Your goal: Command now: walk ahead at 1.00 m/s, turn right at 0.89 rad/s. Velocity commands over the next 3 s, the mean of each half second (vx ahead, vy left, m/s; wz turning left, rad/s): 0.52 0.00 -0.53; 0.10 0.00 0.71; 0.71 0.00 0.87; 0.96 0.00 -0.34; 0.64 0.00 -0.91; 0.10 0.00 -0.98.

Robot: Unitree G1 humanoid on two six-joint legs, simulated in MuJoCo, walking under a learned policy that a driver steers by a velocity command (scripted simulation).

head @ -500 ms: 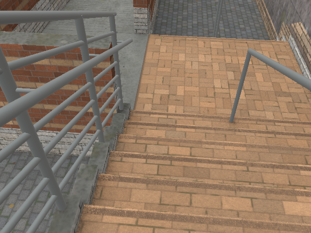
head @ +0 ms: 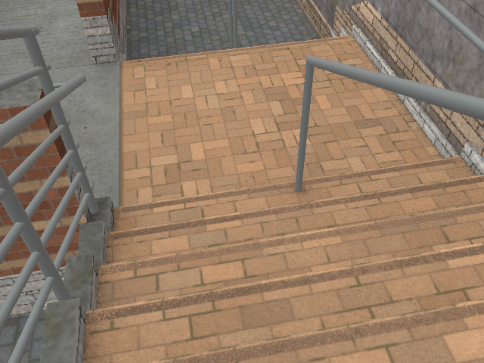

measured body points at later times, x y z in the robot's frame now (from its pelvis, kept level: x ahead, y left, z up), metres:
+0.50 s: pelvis +0.35 -0.02 -0.15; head +0.38 -0.02 +0.30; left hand +0.45 +0.19 -0.30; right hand +0.32 -0.24 -0.30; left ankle +0.53 +0.08 -0.85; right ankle +0.29 -0.04 -0.84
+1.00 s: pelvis +0.44 +0.00 -0.28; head +0.47 +0.05 +0.17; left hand +0.66 +0.21 -0.38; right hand +0.55 -0.25 -0.37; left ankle +0.55 +0.04 -0.99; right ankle +0.56 -0.15 -0.74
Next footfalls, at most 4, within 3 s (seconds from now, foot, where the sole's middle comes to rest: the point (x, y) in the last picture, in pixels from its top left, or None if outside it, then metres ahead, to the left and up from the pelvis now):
0.20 right None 0.33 -0.05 -0.87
0.64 left None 0.59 0.04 -1.03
1.36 right None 0.55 -0.14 -1.03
1.76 left None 0.57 0.20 -1.03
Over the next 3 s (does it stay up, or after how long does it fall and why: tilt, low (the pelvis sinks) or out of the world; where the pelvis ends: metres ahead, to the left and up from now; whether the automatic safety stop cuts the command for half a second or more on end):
stays up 1.10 0.33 -0.57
